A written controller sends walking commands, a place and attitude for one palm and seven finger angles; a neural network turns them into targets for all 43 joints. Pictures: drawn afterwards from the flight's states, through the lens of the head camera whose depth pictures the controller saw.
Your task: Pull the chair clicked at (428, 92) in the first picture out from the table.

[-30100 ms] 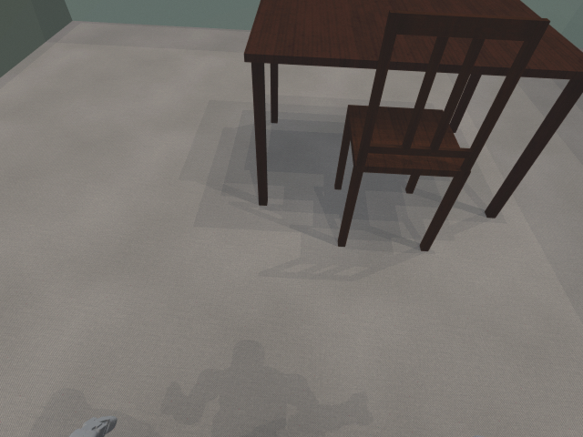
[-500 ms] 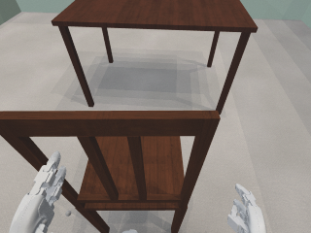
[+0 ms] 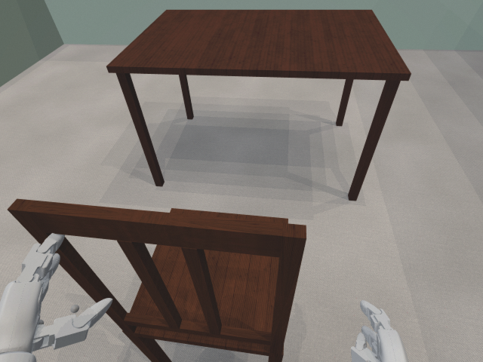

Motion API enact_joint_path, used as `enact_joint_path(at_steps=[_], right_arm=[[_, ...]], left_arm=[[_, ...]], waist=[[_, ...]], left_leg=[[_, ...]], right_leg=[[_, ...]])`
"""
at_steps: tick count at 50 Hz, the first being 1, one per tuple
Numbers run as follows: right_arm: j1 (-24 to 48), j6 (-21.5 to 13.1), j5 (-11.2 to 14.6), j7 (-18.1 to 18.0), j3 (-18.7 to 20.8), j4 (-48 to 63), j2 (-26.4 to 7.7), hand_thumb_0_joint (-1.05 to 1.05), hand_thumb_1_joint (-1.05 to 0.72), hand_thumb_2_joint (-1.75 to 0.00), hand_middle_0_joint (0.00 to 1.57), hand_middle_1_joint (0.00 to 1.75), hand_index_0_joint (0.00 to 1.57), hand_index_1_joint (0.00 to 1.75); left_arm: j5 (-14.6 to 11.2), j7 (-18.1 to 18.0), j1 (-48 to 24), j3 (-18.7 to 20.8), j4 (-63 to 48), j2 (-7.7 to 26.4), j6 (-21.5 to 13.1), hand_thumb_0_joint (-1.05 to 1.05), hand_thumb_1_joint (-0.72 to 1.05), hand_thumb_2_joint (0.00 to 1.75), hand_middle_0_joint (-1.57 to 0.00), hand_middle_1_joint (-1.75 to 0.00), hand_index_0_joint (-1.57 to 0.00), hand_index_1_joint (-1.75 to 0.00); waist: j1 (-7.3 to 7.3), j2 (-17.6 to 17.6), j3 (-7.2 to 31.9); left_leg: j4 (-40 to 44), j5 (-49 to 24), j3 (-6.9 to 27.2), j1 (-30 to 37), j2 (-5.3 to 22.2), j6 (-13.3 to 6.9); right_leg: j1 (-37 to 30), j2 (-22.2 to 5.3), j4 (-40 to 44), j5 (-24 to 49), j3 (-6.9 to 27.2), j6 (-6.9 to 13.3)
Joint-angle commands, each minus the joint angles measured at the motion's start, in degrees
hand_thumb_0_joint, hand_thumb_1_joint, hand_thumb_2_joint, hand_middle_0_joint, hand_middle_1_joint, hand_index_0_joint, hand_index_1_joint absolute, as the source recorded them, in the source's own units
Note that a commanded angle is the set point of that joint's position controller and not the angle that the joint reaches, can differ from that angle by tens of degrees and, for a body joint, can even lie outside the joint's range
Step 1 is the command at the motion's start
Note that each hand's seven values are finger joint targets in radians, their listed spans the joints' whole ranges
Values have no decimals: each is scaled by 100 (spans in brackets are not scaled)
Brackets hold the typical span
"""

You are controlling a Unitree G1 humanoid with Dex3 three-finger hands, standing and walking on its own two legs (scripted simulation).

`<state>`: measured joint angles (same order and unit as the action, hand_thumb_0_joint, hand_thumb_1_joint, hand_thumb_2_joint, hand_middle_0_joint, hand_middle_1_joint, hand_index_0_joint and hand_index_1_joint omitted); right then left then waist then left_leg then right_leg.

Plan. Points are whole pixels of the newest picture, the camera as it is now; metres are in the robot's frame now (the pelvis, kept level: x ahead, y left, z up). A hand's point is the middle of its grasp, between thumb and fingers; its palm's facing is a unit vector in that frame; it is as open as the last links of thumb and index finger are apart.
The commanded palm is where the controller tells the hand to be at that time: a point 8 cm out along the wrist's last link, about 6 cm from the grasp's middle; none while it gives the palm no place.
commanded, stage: draw the hand back to the body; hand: left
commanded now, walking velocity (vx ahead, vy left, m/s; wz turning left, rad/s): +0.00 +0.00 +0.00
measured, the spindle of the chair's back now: (157, 289) +0.25 +0.20 -0.04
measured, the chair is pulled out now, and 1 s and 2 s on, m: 0.69 0.68 0.72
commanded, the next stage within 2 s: step back with the hand held close in 0.58 s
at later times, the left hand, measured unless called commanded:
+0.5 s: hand (68, 287) +0.18 +0.27 +0.10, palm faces +0.41 -0.78 -0.47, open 6.9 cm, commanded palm +0.15 +0.30 +0.18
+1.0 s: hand (66, 301) +0.16 +0.26 +0.10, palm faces +0.26 -0.80 -0.53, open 7.1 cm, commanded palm +0.12 +0.29 +0.19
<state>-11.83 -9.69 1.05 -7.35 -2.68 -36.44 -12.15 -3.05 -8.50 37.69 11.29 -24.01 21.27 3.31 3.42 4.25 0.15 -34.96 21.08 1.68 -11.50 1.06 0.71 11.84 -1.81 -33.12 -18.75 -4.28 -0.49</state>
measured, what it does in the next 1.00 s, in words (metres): stands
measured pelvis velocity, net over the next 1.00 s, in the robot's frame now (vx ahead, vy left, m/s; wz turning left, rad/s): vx -0.03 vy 0.00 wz -0.03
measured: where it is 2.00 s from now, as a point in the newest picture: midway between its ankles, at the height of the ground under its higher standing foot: outside the picture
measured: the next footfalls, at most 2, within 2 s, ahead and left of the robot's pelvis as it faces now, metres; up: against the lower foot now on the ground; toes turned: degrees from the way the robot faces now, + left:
none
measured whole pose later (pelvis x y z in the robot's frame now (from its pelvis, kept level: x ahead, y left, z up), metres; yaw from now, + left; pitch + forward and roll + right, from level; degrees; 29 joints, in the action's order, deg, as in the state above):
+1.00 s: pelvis -0.03 +0.00 +0.01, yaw -2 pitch -2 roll +0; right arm -6.9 -4.6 1.3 -6.1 -1.6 -32.4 -12.8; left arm -4.0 -8.0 33.4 16.3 -26.0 25.1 5.1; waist 2.9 1.4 -8.4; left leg -26.2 13.8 -0.1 -10.0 0.6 0.8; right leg 12.3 -2.1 -27.3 -12.5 -2.6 -0.5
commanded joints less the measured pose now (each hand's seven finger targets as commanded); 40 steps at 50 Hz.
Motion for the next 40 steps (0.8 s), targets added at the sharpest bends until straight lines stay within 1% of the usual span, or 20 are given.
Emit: enact_joint_path(at_steps=[1,3,6,10,13,16,20,21,23,25,27,30,31,34,35,36,37,38,39,40], right_arm=[[825,-411,-36,0,235,829,-616,0,-90,-90,20,30,20,30],[829,-490,-50,25,231,777,-626,0,-90,-90,20,30,20,30],[863,-574,-60,51,191,688,-618,0,-90,-90,20,30,20,30],[902,-624,-68,77,189,573,-687,0,-90,-90,20,30,20,30],[922,-642,-74,114,182,560,-669,0,-90,-90,20,30,20,30],[950,-634,-85,136,188,545,-677,0,-90,-90,20,30,20,30],[943,-619,-105,160,217,507,-718,0,-90,-90,20,30,20,30],[977,-607,-99,161,195,527,-666,0,-90,-90,20,30,20,30],[964,-602,-104,183,193,536,-675,0,-90,-90,20,30,20,30],[978,-587,-103,183,212,510,-703,0,-90,-90,20,30,20,30],[975,-575,-103,191,187,528,-651,0,-90,-90,20,30,20,30],[1004,-570,-104,191,211,527,-697,0,-90,-90,20,30,20,30],[1025,-566,-108,184,182,550,-655,0,-90,-90,20,30,20,30],[1006,-574,-105,204,180,559,-645,0,-90,-90,20,30,20,30],[1025,-586,-95,201,163,553,-719,0,-90,-90,20,30,20,30],[839,-304,102,120,298,920,-748,0,-90,-90,20,30,20,30],[804,-164,61,106,273,874,-617,0,-90,-90,20,30,20,30],[833,-101,55,116,282,932,-624,0,-90,-90,20,30,20,30],[804,-35,52,119,282,991,-666,0,-90,-90,20,30,20,30],[872,3,47,99,290,1061,-689,0,-90,-90,20,30,20,30]], left_arm=[[61,-272,-1076,1170,-1832,1101,-751,0,57,74,-16,-23,-16,-23],[94,-309,-1311,1313,-2120,1277,-790,0,65,78,-16,-25,-16,-25],[99,-358,-1505,1427,-2286,1371,-757,0,75,83,-18,-27,-18,-27],[74,-419,-1940,1682,-2465,1658,-702,0,90,90,-20,-30,-20,-30],[79,-386,-1855,1490,-2363,1397,-680,0,90,90,-20,-30,-20,-30],[84,-366,-1898,1481,-2296,1399,-636,0,90,90,-20,-30,-20,-30],[100,-370,-1899,1571,-2289,1482,-611,0,90,90,-20,-30,-20,-30],[97,-359,-1898,1470,-2338,1380,-611,0,90,90,-20,-30,-20,-30],[103,-358,-1947,1453,-2357,1368,-625,0,90,90,-20,-30,-20,-30],[121,-367,-1955,1542,-2326,1458,-589,0,90,90,-20,-30,-20,-30],[121,-363,-1909,1454,-2324,1340,-592,0,90,90,-20,-30,-20,-30],[127,-360,-1980,1544,-2315,1460,-581,0,90,90,-20,-30,-20,-30],[124,-358,-1995,1457,-2414,1387,-601,0,90,90,-20,-30,-20,-30],[126,-359,-1944,1477,-2327,1387,-613,0,90,90,-20,-30,-20,-30],[115,-352,-2380,1380,-2583,1441,-617,0,90,90,-20,-30,-20,-30],[-70,-252,-3316,2142,-2533,2394,-928,0,90,90,-20,-30,-20,-30],[-49,-176,-2843,1794,-2093,1838,-923,0,90,90,-20,-30,-20,-30],[-37,-165,-2566,1658,-2060,1696,-897,0,90,90,-20,-30,-20,-30],[-22,-156,-2458,1549,-2084,1572,-877,0,90,90,-20,-30,-20,-30],[-12,-167,-2521,1554,-2292,1615,-906,0,90,90,-20,-30,-20,-30]], waist=[[-6,36,415],[32,321,651],[51,627,696],[44,571,791],[50,455,726],[56,516,675],[79,522,923],[83,573,747],[76,471,782],[81,587,883],[92,563,743],[92,534,857],[108,614,654],[107,511,720],[42,677,817],[-65,199,-149],[-135,-71,-16],[-128,-138,30],[-133,5,225],[-108,494,557]], left_leg=[[810,-1725,124,228,81,-134],[870,-1966,105,453,79,-127],[933,-2328,106,571,77,-92],[948,-2616,134,696,90,-85],[962,-2831,123,837,121,-96],[980,-2855,90,831,121,-94],[979,-3002,102,932,126,-96],[983,-3033,74,911,117,-98],[984,-3062,87,946,126,-102],[1009,-2997,99,957,132,-94],[1011,-3106,107,938,147,-86],[1047,-2841,114,937,150,-94],[1059,-2885,112,876,147,-88],[1045,-2797,103,893,149,-95],[1087,-2547,133,886,130,-84],[1078,-2424,246,528,393,-185],[1083,-2319,246,553,405,-167],[1046,-2454,209,588,394,-160],[1061,-2673,203,680,408,-145],[1117,-2895,202,844,429,-147]], right_leg=[[-349,-96,676,1466,203,238],[-509,-121,678,1622,216,237],[-696,-140,707,1837,220,240],[-873,-135,762,2084,225,236],[-818,-147,767,2199,165,199],[-879,-158,819,2293,174,198],[-1020,-189,788,2400,187,192],[-948,-184,812,2475,194,193],[-964,-185,796,2489,164,181],[-1018,-201,802,2364,174,189],[-956,-194,784,2400,136,189],[-998,-209,814,2217,149,188],[-921,-198,819,2248,149,202],[-922,-196,821,2189,121,193],[-960,-216,839,1995,148,191],[-244,-434,1173,2712,890,215],[-351,-578,1165,2949,830,227],[-373,-607,1102,3140,801,218],[-475,-609,988,3180,765,207],[-587,-605,877,3173,782,203]])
